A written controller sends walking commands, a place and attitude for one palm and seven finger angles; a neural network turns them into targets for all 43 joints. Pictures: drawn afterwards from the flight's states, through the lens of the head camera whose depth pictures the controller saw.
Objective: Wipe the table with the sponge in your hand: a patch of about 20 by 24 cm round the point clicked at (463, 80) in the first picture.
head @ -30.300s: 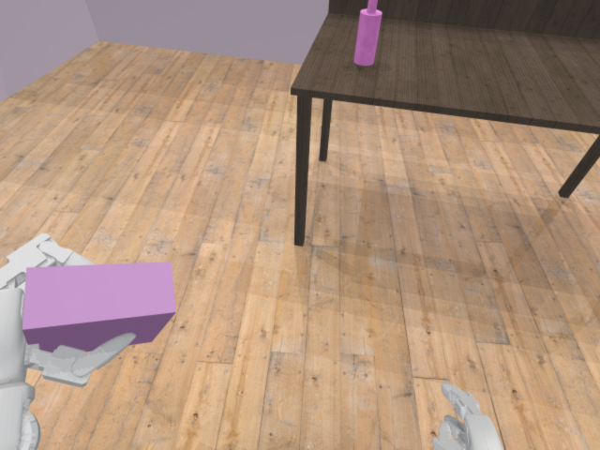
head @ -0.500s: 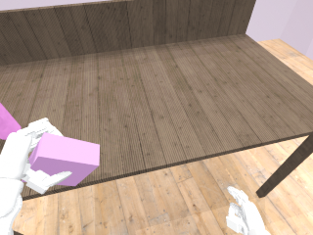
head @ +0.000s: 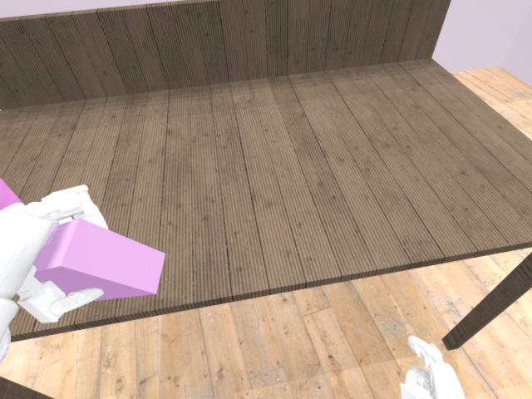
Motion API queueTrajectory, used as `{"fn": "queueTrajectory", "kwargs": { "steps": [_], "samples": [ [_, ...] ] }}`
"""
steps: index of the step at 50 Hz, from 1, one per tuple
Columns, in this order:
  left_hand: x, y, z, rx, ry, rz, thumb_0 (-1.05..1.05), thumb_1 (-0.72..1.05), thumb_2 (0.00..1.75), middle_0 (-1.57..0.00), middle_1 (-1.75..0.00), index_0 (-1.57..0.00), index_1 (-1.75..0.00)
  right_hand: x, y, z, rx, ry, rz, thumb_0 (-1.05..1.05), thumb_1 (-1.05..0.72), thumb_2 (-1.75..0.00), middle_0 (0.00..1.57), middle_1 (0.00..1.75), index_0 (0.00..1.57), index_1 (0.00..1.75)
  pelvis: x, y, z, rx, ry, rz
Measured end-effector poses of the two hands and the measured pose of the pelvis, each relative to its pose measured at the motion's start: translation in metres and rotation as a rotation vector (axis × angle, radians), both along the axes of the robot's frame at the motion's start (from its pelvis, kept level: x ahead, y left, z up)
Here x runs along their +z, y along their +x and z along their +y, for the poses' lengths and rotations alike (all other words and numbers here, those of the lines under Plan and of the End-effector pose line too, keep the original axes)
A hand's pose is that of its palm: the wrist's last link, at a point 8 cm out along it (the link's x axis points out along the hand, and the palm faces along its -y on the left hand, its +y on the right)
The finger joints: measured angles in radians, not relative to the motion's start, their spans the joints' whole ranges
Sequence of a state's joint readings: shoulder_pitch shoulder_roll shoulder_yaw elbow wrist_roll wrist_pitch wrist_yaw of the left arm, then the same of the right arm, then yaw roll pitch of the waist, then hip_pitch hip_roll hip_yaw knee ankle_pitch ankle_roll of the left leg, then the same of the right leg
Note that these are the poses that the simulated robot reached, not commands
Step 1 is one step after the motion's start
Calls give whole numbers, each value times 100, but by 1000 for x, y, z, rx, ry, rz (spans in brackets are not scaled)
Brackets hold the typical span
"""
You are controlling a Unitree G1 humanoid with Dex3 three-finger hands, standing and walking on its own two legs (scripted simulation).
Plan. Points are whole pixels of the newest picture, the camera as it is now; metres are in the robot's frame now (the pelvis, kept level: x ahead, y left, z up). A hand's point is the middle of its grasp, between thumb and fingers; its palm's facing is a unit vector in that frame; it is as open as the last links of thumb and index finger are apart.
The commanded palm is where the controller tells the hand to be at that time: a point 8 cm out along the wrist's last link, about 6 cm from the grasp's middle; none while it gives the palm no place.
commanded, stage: turn the palm down, sponge in hand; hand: left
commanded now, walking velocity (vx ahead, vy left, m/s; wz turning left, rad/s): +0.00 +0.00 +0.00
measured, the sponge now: (102, 270) +0.23 +0.24 +0.13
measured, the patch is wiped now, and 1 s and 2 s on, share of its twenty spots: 0.00 0.00 0.00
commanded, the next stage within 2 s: move the sponge above the wiping area in 1.40 s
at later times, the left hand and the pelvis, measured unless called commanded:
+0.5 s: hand (7, 239) +0.22 +0.33 +0.19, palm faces +0.31 -0.23 -0.92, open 9.5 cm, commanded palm +0.18 +0.32 +0.23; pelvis -0.01 +0.04 +0.01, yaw -1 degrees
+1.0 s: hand out of the picture +0.19 +0.36 +0.17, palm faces +0.16 -0.08 -0.98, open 9.5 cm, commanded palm +0.16 +0.32 +0.23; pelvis -0.03 +0.04 +0.02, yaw +0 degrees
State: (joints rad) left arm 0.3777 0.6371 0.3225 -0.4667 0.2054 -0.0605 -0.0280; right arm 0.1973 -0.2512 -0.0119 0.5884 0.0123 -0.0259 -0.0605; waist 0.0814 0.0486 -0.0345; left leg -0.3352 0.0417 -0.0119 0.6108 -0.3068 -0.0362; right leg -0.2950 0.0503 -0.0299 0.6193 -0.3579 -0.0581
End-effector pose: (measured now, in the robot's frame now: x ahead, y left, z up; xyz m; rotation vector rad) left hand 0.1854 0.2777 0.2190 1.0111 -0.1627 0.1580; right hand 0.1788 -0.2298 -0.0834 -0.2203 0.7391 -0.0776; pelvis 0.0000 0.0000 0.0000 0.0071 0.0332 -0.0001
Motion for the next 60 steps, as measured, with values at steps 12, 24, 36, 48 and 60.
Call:
{"fn": "queueTrajectory", "kwargs": {
  "steps": [12, 24, 36, 48, 60],
  "samples": [
    [-20, 1, 50, 291, 102, 174, 0, -46, 107, -79, -140, -80, -139, 1, 18, 12, -5, -10, -11, 2, -90, -90, 20, 30, 20, 30, 2, 2, 16, 3, -6, -4],
    [13, 3, 46, 248, 240, 1, 0, -47, 107, -80, -139, -81, -139, 20, 30, 60, 48, 54, -63, 1, -90, -90, 20, 30, 20, 30, 8, -7, 34, -10, -16, -34],
    [-20, -12, 34, 167, 324, 268, 0, -47, 107, -80, -140, -80, -140, 24, 29, 85, 115, 43, -66, 2, -90, -90, 20, 30, 20, 30, 13, -24, 48, 0, -14, -64],
    [17, -17, 78, 453, 391, 134, 0, -47, 107, -80, -140, -81, -140, 22, 27, 94, 153, 91, -24, 1, -90, -90, 20, 30, 20, 30, 17, -32, 43, 1, -14, -89],
    [-10, -21, 18, 157, 525, 218, 0, -48, 107, -80, -140, -81, -140, 30, 33, 79, 154, 49, -73, 1, -90, -90, 20, 30, 20, 30, 16, -33, 36, -5, -11, -108]
  ]
}}
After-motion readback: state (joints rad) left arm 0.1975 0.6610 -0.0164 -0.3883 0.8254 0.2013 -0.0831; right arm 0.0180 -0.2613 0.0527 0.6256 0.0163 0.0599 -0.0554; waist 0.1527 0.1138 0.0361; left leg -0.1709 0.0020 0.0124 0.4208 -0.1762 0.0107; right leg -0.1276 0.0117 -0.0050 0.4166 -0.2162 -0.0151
